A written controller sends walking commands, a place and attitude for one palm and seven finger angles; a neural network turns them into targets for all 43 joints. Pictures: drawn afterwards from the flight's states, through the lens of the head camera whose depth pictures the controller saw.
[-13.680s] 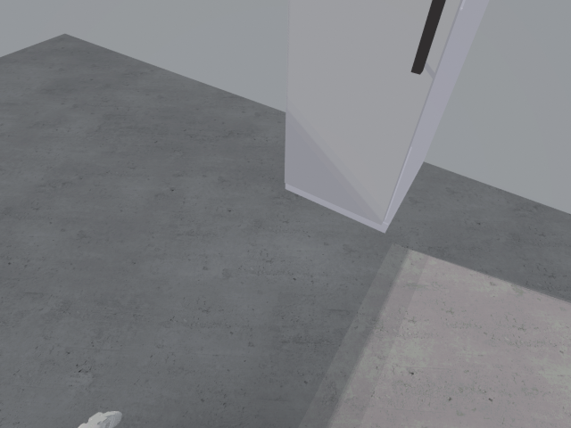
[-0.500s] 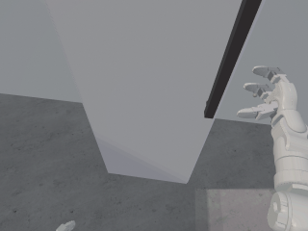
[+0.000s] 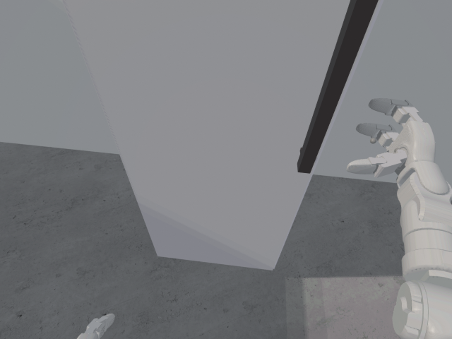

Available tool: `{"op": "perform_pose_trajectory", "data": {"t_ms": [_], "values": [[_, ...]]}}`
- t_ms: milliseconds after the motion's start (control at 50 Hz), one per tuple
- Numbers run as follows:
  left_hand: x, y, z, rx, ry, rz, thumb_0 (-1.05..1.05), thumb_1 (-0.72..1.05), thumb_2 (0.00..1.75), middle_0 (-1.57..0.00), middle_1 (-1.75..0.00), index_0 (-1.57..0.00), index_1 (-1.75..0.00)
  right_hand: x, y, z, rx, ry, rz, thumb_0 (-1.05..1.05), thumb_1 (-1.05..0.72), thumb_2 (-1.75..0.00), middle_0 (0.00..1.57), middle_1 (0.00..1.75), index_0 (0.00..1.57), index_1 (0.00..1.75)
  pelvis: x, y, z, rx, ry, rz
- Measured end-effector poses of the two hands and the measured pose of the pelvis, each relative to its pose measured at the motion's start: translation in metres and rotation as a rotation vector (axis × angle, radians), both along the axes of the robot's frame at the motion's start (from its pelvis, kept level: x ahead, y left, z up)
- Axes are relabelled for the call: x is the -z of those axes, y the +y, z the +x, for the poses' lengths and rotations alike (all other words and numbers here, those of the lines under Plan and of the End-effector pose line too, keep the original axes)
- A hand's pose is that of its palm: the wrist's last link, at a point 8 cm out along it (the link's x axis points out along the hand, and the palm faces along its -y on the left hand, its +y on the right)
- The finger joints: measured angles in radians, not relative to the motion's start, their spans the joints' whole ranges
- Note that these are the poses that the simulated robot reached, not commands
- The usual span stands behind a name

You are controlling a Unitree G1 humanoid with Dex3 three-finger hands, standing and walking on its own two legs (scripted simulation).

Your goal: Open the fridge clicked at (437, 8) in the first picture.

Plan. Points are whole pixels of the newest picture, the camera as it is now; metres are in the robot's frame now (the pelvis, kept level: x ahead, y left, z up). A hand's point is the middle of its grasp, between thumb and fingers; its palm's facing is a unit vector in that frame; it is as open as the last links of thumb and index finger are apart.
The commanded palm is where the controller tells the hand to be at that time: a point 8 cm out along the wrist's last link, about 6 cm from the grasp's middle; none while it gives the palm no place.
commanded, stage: feel for the door with the fingertips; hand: right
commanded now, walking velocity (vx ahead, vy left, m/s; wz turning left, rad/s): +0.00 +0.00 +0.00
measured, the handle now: (334, 68) +0.50 -0.12 +0.26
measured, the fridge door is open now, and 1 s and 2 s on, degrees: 0 0 0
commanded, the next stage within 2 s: slide the fingers in behind the handle in 0.86 s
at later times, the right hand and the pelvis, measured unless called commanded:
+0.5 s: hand (344, 137) +0.43 -0.15 +0.17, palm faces +0.03 +1.00 +0.03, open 14.0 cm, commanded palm +0.40 -0.21 +0.16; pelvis +0.00 +0.00 +0.00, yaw +0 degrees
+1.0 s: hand (345, 128) +0.46 -0.16 +0.17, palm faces +0.04 +1.00 +0.02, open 14.0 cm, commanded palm +0.43 -0.21 +0.16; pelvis +0.00 +0.00 +0.00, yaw +0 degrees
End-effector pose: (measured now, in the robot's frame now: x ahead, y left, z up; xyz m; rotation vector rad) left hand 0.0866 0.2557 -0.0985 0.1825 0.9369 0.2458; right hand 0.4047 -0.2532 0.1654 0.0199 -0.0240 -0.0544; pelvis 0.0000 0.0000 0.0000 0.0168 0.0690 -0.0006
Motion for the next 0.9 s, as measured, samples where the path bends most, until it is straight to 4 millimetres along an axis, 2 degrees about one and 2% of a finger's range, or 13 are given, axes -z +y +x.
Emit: {"op": "perform_pose_trajectory", "data": {"t_ms": [180, 460, 680, 900], "values": [[0.001, 0.001, 0.0, 0.006, 0.008, 0.004, 0.01, 0.9, 0.9, -0.2, -0.3, -0.2, -0.3, -0.001, 0.008, -0.007, -0.026, -0.012, 0.008, -0.01, 0.5, -0.3, 0.29, 1.2, 0.3, 1.2, 0.0, -0.001, 0.0, 0.008, -0.007, 0.002], [0.002, -0.011, 0.006, 0.025, -0.027, -0.032, 0.01, 0.9, 0.9, -0.2, -0.3, -0.2, -0.3, 0.0, 0.046, 0.001, -0.035, 0.0, 0.016, -0.01, 0.5, -0.3, 0.3, 1.2, 0.3, 1.2, 0.0, -0.001, -0.003, 0.003, -0.012, -0.002], [0.007, -0.004, -0.011, -0.003, 0.024, -0.027, 0.01, 0.9, 0.9, -0.2, -0.3, -0.2, -0.3, -0.003, 0.039, 0.008, -0.011, -0.008, -0.006, -0.01, 0.5, -0.3, 0.3, 1.2, 0.3, 1.2, 0.0, 0.001, -0.002, 0.0, -0.007, -0.002], [0.009, 0.007, -0.026, -0.021, 0.079, -0.002, 0.01, 0.9, 0.9, -0.2, -0.3, -0.2, -0.3, 0.0, 0.044, 0.025, -0.013, 0.01, 0.002, -0.01, 0.5, -0.3, 0.31, 1.22, 0.3, 1.2, 0.001, 0.002, -0.001, 0.004, 0.017, -0.001]]}}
